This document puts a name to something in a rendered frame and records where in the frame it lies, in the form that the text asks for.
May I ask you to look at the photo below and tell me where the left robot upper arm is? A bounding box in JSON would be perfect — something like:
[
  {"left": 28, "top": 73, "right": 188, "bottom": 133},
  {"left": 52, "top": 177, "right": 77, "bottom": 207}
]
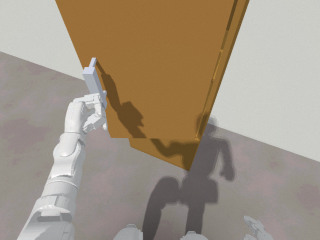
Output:
[{"left": 19, "top": 221, "right": 75, "bottom": 240}]

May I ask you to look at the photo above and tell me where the robot left thigh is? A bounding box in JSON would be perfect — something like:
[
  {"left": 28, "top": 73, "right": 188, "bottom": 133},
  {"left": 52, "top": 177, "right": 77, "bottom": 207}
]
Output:
[{"left": 113, "top": 227, "right": 143, "bottom": 240}]

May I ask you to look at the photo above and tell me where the handle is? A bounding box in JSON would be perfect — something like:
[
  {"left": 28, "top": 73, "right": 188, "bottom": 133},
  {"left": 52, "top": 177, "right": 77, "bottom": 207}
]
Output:
[{"left": 82, "top": 57, "right": 108, "bottom": 110}]

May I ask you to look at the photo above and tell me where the robot right hand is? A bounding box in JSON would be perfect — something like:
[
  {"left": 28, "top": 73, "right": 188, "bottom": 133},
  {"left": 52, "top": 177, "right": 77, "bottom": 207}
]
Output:
[{"left": 243, "top": 215, "right": 274, "bottom": 240}]

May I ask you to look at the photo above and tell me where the robot left hand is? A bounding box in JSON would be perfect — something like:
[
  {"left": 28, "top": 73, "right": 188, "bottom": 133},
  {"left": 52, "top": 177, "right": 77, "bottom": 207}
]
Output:
[{"left": 64, "top": 93, "right": 108, "bottom": 139}]

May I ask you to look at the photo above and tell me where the robot left forearm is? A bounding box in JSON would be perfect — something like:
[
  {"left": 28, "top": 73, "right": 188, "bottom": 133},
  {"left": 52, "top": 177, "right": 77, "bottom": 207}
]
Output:
[{"left": 17, "top": 132, "right": 86, "bottom": 240}]

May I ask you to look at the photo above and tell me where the robot left shin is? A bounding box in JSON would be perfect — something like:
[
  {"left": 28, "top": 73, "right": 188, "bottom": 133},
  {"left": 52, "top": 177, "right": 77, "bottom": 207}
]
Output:
[{"left": 126, "top": 224, "right": 137, "bottom": 229}]

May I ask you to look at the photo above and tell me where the cupboard door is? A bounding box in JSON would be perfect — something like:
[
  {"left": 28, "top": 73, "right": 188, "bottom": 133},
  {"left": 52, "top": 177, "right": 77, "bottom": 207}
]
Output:
[{"left": 55, "top": 0, "right": 234, "bottom": 139}]

